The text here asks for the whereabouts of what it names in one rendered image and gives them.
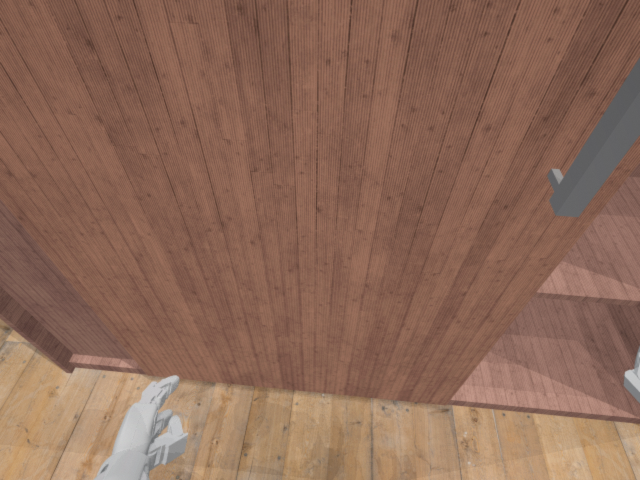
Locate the left robot forearm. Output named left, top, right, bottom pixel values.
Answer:
left=94, top=450, right=150, bottom=480

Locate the left robot hand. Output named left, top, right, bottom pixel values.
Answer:
left=111, top=375, right=188, bottom=471

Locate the wardrobe door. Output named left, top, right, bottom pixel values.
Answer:
left=0, top=0, right=640, bottom=405
left=0, top=199, right=134, bottom=360

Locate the handle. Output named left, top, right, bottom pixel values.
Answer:
left=547, top=58, right=640, bottom=217

